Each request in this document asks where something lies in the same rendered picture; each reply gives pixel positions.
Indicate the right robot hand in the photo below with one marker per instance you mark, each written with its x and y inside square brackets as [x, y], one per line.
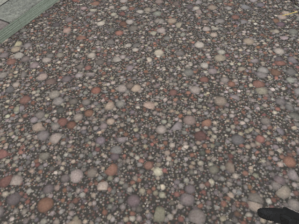
[279, 215]

